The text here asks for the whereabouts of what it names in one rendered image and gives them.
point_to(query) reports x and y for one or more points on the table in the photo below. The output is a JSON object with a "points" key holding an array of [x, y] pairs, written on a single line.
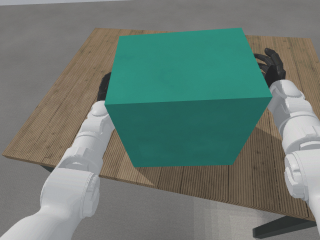
{"points": [[255, 180]]}

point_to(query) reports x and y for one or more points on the right robot hand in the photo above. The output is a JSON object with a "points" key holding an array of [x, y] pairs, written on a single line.
{"points": [[274, 70]]}

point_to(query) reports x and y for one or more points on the robot left forearm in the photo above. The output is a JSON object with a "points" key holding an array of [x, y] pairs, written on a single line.
{"points": [[90, 144]]}

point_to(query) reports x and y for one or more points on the robot left upper arm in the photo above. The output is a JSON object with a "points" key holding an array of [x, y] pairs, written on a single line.
{"points": [[70, 195]]}

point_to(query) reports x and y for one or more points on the carton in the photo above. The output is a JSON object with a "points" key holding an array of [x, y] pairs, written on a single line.
{"points": [[189, 98]]}

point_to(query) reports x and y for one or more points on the robot right forearm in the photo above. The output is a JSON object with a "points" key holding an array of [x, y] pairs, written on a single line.
{"points": [[294, 118]]}

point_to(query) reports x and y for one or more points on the robot right upper arm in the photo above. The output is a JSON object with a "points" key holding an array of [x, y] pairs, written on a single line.
{"points": [[302, 177]]}

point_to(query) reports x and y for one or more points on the left robot hand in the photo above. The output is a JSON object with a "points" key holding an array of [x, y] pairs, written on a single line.
{"points": [[103, 88]]}

